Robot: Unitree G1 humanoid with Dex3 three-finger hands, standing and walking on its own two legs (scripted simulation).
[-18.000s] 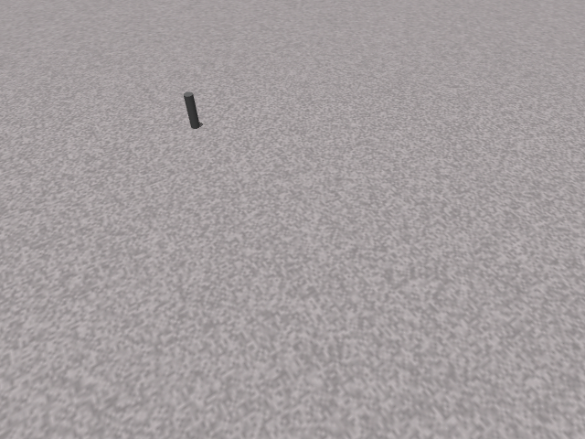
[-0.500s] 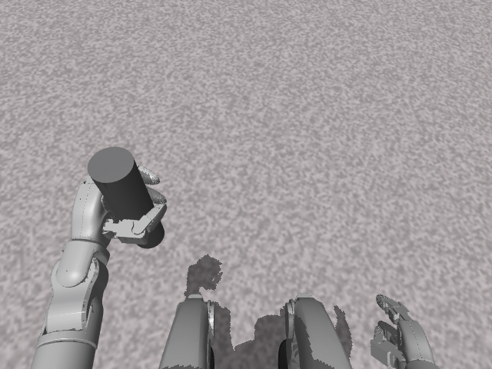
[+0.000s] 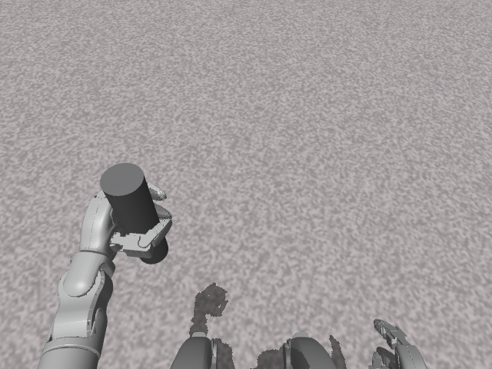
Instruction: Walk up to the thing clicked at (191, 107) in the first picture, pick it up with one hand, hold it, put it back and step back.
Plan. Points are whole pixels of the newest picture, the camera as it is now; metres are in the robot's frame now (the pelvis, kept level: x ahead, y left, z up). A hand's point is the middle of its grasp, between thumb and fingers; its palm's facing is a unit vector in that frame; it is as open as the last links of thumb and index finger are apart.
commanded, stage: lift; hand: left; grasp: from the side
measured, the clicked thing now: (140, 221) +0.34 +0.17 +0.04
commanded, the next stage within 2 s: hold in 0.58 s
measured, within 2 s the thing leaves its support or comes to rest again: neither
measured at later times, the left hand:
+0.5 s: hand (144, 202) +0.35 +0.16 +0.09, palm faces -0.10 -1.00 +0.00, open 7.0 cm
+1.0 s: hand (147, 194) +0.35 +0.15 +0.11, palm faces -0.10 -0.99 +0.01, open 7.0 cm
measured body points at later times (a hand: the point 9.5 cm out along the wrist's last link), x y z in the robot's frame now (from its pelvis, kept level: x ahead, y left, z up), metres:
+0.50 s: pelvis +0.02 +0.00 +0.04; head +0.07 +0.00 +0.49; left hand +0.35 +0.21 +0.09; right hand +0.15 -0.25 -0.06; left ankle +0.03 +0.12 -0.64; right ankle +0.04 -0.14 -0.64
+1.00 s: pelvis +0.02 -0.01 +0.06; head +0.06 -0.01 +0.50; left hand +0.35 +0.20 +0.11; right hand +0.15 -0.26 -0.05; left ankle +0.03 +0.12 -0.64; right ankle +0.04 -0.14 -0.64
